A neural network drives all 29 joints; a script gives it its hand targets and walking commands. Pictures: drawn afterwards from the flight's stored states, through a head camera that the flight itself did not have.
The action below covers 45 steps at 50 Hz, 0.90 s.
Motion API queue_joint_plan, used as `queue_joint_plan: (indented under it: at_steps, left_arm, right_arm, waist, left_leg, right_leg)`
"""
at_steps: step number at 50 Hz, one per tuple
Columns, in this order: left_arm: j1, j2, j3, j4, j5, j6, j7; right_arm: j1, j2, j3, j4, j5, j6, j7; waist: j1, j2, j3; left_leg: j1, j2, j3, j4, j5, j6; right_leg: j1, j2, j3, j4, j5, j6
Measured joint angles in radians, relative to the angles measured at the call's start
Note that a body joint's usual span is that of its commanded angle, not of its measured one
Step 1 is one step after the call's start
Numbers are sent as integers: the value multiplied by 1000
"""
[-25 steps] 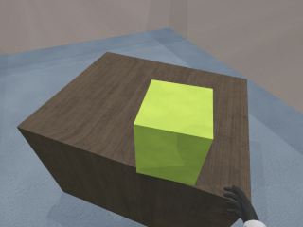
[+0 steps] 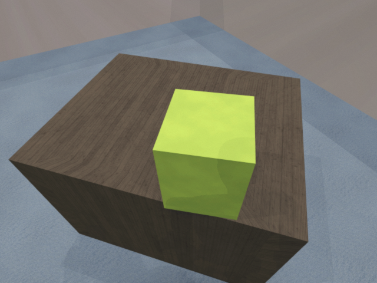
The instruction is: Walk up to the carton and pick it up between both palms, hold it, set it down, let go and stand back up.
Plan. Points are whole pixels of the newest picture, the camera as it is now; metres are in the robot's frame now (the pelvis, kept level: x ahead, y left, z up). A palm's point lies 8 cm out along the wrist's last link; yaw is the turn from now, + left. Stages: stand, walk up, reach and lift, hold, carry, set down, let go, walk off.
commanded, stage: stand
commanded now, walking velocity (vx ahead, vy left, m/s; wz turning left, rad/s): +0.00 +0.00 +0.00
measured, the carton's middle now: (206, 155) +0.42 -0.03 +0.00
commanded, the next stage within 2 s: none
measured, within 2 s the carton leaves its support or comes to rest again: neither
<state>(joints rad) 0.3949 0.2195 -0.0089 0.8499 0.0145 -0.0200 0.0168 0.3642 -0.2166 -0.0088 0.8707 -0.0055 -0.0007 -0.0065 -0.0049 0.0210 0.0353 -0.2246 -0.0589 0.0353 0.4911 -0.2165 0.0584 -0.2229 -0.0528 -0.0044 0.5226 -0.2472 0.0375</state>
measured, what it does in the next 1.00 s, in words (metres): stands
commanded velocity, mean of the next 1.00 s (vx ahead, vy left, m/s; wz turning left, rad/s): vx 0.00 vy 0.00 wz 0.00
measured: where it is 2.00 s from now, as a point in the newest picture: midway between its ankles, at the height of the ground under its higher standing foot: outside the picture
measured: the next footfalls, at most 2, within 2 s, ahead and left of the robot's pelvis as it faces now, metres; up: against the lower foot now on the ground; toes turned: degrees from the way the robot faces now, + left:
none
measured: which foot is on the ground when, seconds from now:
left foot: down 0.00-1.00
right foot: down 0.00-1.00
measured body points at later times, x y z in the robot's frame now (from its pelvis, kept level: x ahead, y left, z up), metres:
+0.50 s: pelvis +0.01 -0.03 +0.00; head +0.00 -0.04 +0.45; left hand +0.02 +0.21 -0.14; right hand +0.04 -0.27 -0.15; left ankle +0.03 +0.08 -0.74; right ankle +0.02 -0.14 -0.74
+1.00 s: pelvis +0.01 -0.05 +0.00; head +0.01 -0.05 +0.45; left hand +0.02 +0.19 -0.14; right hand +0.02 -0.28 -0.15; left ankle +0.03 +0.08 -0.74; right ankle +0.02 -0.14 -0.74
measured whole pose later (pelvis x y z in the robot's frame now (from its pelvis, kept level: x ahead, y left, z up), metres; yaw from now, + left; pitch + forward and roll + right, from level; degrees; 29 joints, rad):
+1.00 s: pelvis +0.01 -0.05 +0.00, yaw +1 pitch -2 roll +0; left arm 0.34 0.17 -0.01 1.01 0.00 -0.01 0.04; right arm 0.34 -0.18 0.01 1.04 0.00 0.00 -0.04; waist 0.00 0.02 0.02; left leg -0.20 0.01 -0.02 0.46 -0.22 -0.02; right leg -0.18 0.02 -0.05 0.45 -0.24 -0.03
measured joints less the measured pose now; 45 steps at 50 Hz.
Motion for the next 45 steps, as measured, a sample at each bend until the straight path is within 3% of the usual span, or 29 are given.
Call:
queue_joint_plan:
  at_steps: [45]
  left_arm:
    - [-49,-44,-2,151,-18,10,18]
  right_arm:
    - [-29,37,18,162,2,-2,-29]
  waist:
    - [6,-3,-16]
  left_leg:
    - [19,65,-52,-33,2,-72]
  right_leg:
    - [38,69,-38,-63,10,-68]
